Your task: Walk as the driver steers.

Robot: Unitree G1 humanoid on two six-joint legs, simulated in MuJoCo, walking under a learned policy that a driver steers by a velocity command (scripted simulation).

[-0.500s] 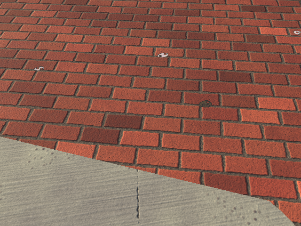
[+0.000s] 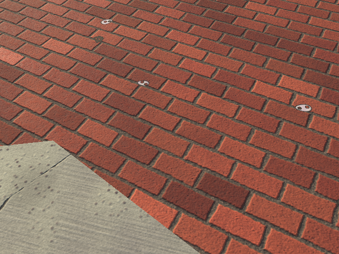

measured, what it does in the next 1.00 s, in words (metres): walks ahead: right foot, then left foot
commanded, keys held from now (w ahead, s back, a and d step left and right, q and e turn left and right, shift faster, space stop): w+q+shift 0.08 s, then w+shift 0.54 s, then w+e+shift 0.38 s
